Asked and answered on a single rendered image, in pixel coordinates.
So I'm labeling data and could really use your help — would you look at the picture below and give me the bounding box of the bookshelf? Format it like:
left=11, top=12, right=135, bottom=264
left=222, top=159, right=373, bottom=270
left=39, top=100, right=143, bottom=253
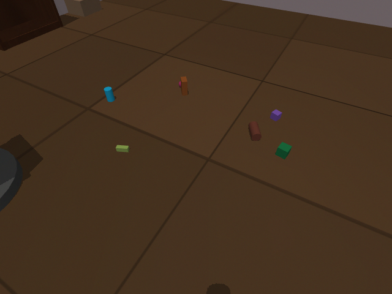
left=0, top=0, right=63, bottom=51

